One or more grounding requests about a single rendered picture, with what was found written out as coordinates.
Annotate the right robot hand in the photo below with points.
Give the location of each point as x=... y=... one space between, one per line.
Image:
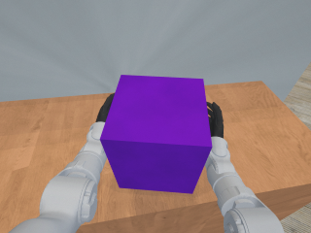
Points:
x=216 y=121

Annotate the left robot forearm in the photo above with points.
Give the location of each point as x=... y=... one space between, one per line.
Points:
x=90 y=160

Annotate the left robot upper arm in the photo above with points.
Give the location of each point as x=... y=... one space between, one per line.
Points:
x=68 y=203

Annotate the left robot hand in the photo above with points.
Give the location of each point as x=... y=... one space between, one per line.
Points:
x=104 y=110

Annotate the carton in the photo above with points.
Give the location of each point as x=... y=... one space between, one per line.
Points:
x=157 y=133

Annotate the right robot forearm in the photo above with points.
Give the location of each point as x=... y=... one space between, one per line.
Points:
x=226 y=183

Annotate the pedestal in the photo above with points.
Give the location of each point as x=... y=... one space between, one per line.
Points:
x=269 y=146

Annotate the right robot upper arm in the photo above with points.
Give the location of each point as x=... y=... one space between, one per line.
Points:
x=251 y=220

